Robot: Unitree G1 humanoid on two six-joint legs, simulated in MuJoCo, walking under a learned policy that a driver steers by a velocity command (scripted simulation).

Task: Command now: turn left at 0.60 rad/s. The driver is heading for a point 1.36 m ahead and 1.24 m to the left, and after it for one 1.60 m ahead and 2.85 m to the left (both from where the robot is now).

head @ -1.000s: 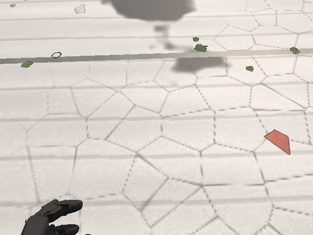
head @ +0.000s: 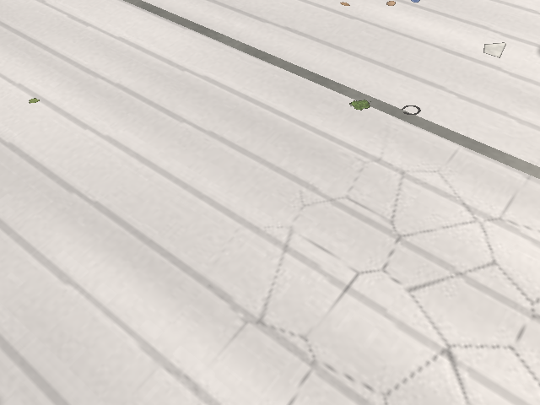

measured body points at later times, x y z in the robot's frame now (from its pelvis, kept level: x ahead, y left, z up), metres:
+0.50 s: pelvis -0.01 +0.05 +0.00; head +0.02 +0.10 +0.45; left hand +0.05 +0.38 -0.11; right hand +0.22 -0.17 -0.06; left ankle -0.03 +0.15 -0.74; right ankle +0.03 -0.10 -0.66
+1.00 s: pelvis +0.01 +0.03 +0.00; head +0.02 +0.03 +0.45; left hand +0.05 +0.32 -0.10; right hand +0.25 -0.15 -0.11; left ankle -0.03 +0.15 -0.74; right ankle +0.05 -0.08 -0.74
